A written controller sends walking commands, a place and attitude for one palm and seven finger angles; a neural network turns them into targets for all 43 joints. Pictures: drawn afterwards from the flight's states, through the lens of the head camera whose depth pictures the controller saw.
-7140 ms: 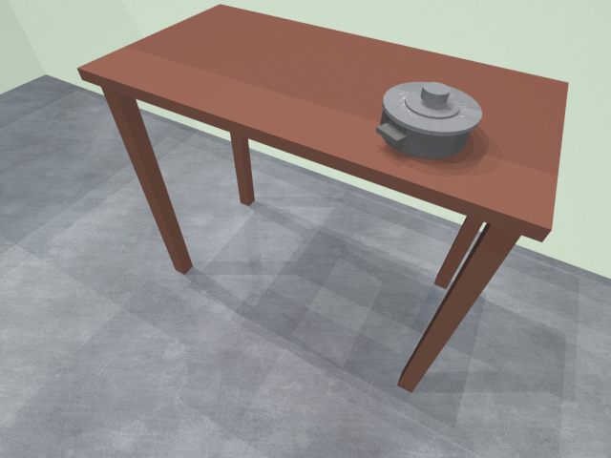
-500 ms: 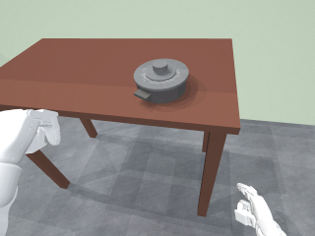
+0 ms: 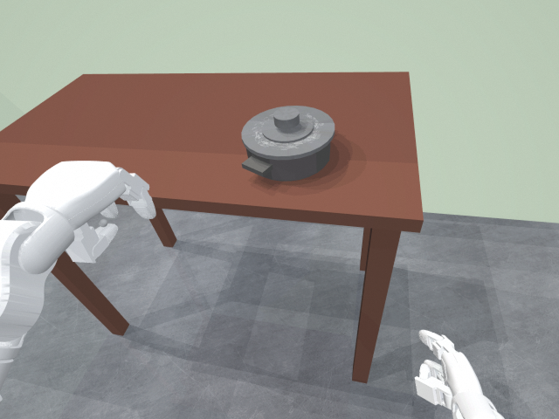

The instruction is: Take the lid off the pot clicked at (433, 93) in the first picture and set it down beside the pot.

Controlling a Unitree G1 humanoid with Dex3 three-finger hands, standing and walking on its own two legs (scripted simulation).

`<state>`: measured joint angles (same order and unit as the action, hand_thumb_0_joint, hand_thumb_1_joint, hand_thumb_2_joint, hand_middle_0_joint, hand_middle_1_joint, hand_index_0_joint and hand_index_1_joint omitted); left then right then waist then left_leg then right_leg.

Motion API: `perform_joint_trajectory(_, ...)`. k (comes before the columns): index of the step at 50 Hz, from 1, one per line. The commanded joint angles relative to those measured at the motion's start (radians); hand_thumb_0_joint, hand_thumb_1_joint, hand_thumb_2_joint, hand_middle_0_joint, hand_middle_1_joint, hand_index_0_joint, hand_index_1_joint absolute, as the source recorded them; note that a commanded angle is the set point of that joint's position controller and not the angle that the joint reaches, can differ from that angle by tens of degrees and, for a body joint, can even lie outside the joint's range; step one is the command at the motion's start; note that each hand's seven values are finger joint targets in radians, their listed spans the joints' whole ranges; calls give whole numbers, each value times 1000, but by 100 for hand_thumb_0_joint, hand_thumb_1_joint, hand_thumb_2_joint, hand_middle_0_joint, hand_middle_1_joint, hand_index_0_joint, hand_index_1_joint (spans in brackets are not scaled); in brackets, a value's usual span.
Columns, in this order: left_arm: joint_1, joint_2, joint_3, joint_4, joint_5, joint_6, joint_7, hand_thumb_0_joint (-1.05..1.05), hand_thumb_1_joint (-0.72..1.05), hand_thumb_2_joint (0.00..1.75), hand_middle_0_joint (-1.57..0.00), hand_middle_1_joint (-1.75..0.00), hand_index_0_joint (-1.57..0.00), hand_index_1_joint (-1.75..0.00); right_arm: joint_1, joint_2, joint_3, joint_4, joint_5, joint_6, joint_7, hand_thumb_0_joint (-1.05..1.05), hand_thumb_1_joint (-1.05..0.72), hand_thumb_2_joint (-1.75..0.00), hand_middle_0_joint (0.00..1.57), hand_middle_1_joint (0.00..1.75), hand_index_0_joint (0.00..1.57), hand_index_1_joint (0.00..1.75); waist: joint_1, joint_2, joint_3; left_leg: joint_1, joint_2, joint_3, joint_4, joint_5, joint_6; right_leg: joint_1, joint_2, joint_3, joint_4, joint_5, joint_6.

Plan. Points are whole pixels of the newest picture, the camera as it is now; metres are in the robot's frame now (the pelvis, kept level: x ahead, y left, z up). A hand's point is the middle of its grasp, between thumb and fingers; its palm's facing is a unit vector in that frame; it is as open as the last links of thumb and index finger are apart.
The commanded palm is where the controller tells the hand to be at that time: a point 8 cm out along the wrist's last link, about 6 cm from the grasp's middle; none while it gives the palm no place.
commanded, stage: reach forward and open the fingers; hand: left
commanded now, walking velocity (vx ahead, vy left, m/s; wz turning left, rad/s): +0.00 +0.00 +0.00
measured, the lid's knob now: (286, 117) +0.59 +0.08 +0.15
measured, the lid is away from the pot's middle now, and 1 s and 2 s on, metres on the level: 0.00 0.00 0.00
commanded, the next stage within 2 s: move the open hand above the knob in 0.32 s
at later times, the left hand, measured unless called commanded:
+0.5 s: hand (112, 190) +0.31 +0.26 +0.21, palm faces -0.05 +0.00 -1.00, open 9.8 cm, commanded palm +0.28 +0.25 +0.29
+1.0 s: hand (181, 149) +0.41 +0.20 +0.21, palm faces -0.16 -0.02 -0.99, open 9.8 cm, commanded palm +0.38 +0.20 +0.29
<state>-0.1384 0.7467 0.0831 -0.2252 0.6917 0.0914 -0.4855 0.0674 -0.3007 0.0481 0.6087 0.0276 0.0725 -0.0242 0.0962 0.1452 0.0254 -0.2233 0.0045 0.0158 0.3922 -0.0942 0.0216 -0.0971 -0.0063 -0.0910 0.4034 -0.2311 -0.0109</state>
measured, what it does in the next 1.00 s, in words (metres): stands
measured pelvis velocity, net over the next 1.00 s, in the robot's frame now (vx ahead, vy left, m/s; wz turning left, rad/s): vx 0.01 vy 0.01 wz -0.01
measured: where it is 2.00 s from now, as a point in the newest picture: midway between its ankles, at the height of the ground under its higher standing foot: outside the picture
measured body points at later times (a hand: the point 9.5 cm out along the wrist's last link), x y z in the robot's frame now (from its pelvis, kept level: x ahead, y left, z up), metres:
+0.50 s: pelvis -0.02 +0.02 +0.00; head -0.03 -0.02 +0.45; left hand +0.31 +0.26 +0.27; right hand +0.20 -0.19 -0.09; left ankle +0.08 +0.11 -0.74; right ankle +0.00 -0.11 -0.74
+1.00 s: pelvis +0.01 +0.01 +0.00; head +0.01 -0.03 +0.45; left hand +0.41 +0.20 +0.26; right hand +0.20 -0.22 -0.11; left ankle +0.08 +0.11 -0.74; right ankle +0.00 -0.11 -0.74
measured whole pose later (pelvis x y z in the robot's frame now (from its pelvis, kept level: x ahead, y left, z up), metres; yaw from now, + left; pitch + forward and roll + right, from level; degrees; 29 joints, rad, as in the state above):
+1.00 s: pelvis +0.01 +0.01 +0.00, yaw +0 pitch -1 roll +0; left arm -0.79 0.58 -0.23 0.33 0.83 0.22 -0.51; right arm 0.11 -0.30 0.04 0.65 0.05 0.09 0.00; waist 0.03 0.10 -0.01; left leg -0.28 -0.02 0.03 0.39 -0.10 0.04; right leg -0.18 -0.03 -0.06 0.45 -0.25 0.00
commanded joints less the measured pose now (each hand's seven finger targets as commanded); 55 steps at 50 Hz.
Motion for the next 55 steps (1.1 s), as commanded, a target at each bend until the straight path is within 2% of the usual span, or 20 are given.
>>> perform_joint_trajectory(1, -355, 299, 197, -39, 12, -22, 16, 0, -37, 174, -92, -8, -92, -8, -182, -95, -40, -168, 3, -54, -6, 0, -90, -90, 20, 30, 20, 30, -4, -109, -176, 149, -54, -1, -45, 15, 24, -89, 24, 42, -103, 56, 14)
perform_joint_trajectory(3, -356, 256, 174, -46, 11, -20, 23, 0, -37, 174, -91, -8, -91, -8, -184, -94, -52, -181, 14, -62, 2, 0, -90, -90, 20, 30, 20, 30, -10, -53, -179, 158, -46, -12, -52, -15, 19, -108, 44, 46, -111, 10, 8)
perform_joint_trajectory(5, -458, 241, 131, -33, 14, -33, 20, 0, -36, 174, -90, -8, -90, -8, -181, -90, -49, -174, 14, -61, 1, 0, -90, -90, 20, 30, 20, 30, -9, -97, -176, 154, -47, -12, -69, -53, 22, -109, 30, 40, -109, -36, 7)
perform_joint_trajectory(8, -413, 238, 143, -45, 24, -24, 35, 0, -36, 170, -90, -8, -90, -8, -176, -91, -59, -187, 17, -75, 9, 0, -90, -90, 20, 30, 20, 30, -3, -15, -227, 164, -43, -27, -71, -68, 18, -97, 45, 49, -98, -47, -3)
perform_joint_trajectory(9, -521, 280, 146, -59, 45, -28, 29, 0, -35, 169, -89, -8, -89, -8, -178, -92, -52, -171, 11, -72, 9, 0, -90, -90, 20, 30, 20, 30, 0, -42, -263, 168, -46, -31, -86, -79, 18, -76, 29, 47, -89, -52, -6)
perform_joint_trajectory(12, -556, 269, 135, 23, 49, -19, 41, 0, -35, 166, -89, -8, -89, -8, -165, -94, -57, -163, 14, -69, 4, 0, -90, -90, 20, 30, 20, 30, -3, -56, -203, 132, -34, -38, -100, -139, 15, -110, 31, 45, -85, -95, -4)
perform_joint_trajectory(17, -613, 227, 86, 58, 67, -2, 44, 0, -34, 164, -88, -8, -88, -8, -160, -90, -58, -158, 20, -70, 6, 0, -90, -90, 20, 30, 20, 30, -5, -66, -218, 131, -27, -53, -112, -184, 13, -117, 34, 44, -68, -104, -10)
perform_joint_trajectory(18, -561, 210, 90, 44, 62, 9, 46, 0, -34, 163, -88, -8, -88, -8, -161, -90, -59, -170, 25, -74, 12, 0, -90, -90, 20, 30, 20, 30, -7, -18, -239, 148, -27, -56, -100, -160, 12, -118, 50, 47, -68, -85, -14)
perform_joint_trajectory(21, -677, 237, 82, 59, 83, 10, 43, 0, -34, 163, -88, -8, -88, -8, -163, -89, -55, -155, 18, -69, 7, 0, -90, -90, 20, 30, 20, 30, -8, -68, -243, 138, -24, -60, -107, -164, 13, -115, 34, 44, -59, -87, -14)
perform_joint_trajectory(23, -665, 136, 6, 106, 75, 31, 43, 0, -34, 163, -88, -8, -88, -8, -160, -87, -52, -158, 31, -71, 13, 0, -90, -90, 20, 30, 20, 30, -27, -28, -212, 143, -22, -65, -101, -175, 8, -149, 50, 40, -57, -82, -17)
perform_joint_trajectory(25, -767, 133, -31, 128, 89, 36, 38, 0, -34, 163, -88, -8, -88, -8, -162, -85, -52, -147, 29, -69, 7, 0, -90, -90, 20, 30, 20, 30, -30, -105, -206, 134, -21, -69, -116, -225, 12, -153, 36, 41, -56, -108, -14)
perform_joint_trajectory(28, -810, 107, -60, 130, 98, 50, 46, 0, -34, 163, -88, -8, -88, -8, -162, -84, -48, -148, 30, -72, 8, 0, -90, -90, 20, 30, 20, 30, -38, -36, -248, 160, -27, -70, -93, -201, 10, -159, 46, 45, -46, -93, -21)
perform_joint_trajectory(29, -916, 149, -53, 139, 125, 55, 41, 0, -34, 163, -88, -8, -88, -8, -158, -88, -48, -126, 24, -71, 9, 0, -90, -90, 20, 30, 20, 30, -34, -64, -290, 168, -29, -79, -111, -195, 9, -137, 35, 44, -50, -78, -24)
perform_joint_trajectory(33, -920, 97, -92, 237, 122, 76, 46, 0, -34, 163, -88, -8, -88, -8, -151, -89, -47, -125, 29, -64, 7, 0, -90, -90, 20, 30, 20, 30, -44, -48, -264, 162, -32, -67, -79, -167, 9, -161, 42, 46, -46, -77, -27)
perform_joint_trajectory(34, -1017, 115, -101, 217, 143, 80, 38, 0, -34, 163, -88, -8, -88, -8, -149, -89, -48, -112, 23, -64, 11, 0, -90, -90, 20, 30, 20, 30, -39, -75, -322, 179, -37, -74, -95, -149, 10, -134, 32, 46, -51, -51, -28)
perform_joint_trajectory(37, -1001, 85, -127, 336, 146, 97, 33, 0, -34, 163, -88, -8, -88, -8, -143, -93, -45, -109, 25, -48, 10, 0, -90, -90, 20, 30, 20, 30, -45, -124, -258, 134, -37, -53, -80, -139, 12, -150, 25, 45, -55, -67, -24)
perform_joint_trajectory(38, -991, 40, -157, 316, 132, 99, 32, 0, -34, 163, -88, -8, -88, -8, -144, -92, -47, -125, 31, -50, 15, 0, -90, -90, 20, 30, 20, 30, -54, -81, -273, 155, -42, -51, -63, -114, 13, -151, 35, 43, -49, -48, -28)
perform_joint_trajectory(39, -1071, 76, -146, 294, 154, 103, 26, 0, -34, 163, -88, -8, -88, -8, -143, -93, -50, -116, 27, -51, 18, 0, -90, -90, 20, 30, 20, 30, -46, -90, -339, 179, -46, -52, -73, -90, 15, -125, 29, 47, -52, -21, -29)
perform_joint_trajectory(46, -1112, 55, -167, 423, 159, 133, 12, 0, -34, 163, -88, -8, -88, -8, -121, -102, -51, -112, 27, -35, 22, 0, -90, -90, 20, 30, 20, 30, -56, -145, -308, 158, -55, -33, -36, 4, 24, -131, 26, 50, -43, 53, -26)
perform_joint_trajectory(55, -1193, 67, -159, 418, 161, 152, -2, 0, -34, 163, -88, -8, -88, -8, -103, -108, -61, -117, 26, -20, 30, 0, -90, -90, 20, 30, 20, 30, -63, -161, -403, 193, -72, -17, 5, 146, 38, -78, 27, 63, -22, 226, -24)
